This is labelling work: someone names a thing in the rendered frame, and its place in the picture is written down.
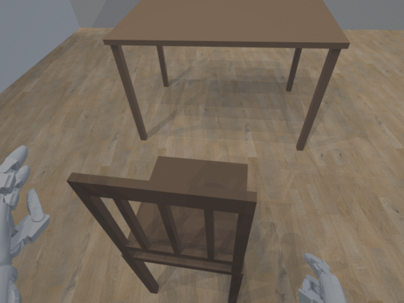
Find left robot hand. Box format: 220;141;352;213
0;145;49;265

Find left robot forearm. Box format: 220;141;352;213
0;264;22;303

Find table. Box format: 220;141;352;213
103;0;350;151

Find right robot hand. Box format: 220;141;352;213
298;252;347;303

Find chair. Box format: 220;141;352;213
67;156;257;303

